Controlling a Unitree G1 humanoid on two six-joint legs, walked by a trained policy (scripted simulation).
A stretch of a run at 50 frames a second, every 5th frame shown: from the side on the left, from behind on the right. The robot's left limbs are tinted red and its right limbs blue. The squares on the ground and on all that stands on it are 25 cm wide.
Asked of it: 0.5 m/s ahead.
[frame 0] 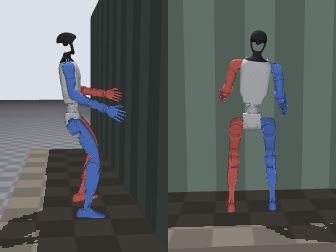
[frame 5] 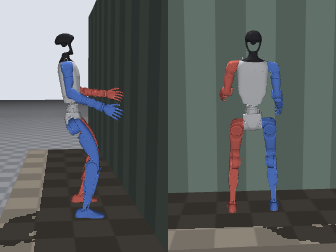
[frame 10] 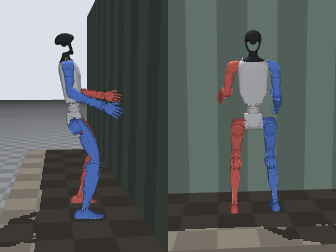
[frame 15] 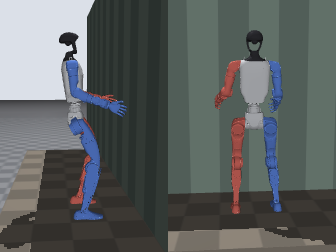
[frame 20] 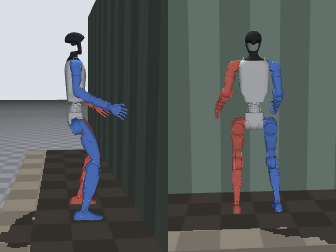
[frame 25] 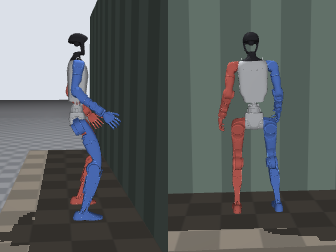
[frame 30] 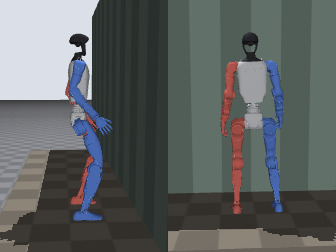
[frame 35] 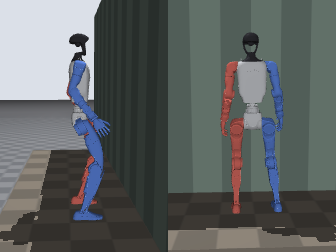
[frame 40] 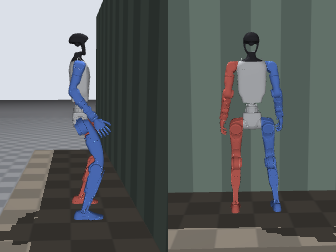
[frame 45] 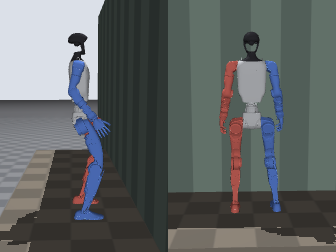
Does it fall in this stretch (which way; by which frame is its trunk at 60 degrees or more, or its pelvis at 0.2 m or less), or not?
no
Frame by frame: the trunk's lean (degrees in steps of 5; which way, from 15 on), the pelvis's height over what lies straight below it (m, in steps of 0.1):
0: 10, 0.8
5: 10, 0.8
10: 10, 0.8
15: 5, 0.8
20: 0, 0.8
25: 5, 0.8
30: 5, 0.8
35: 0, 0.8
40: 0, 0.8
45: 0, 0.8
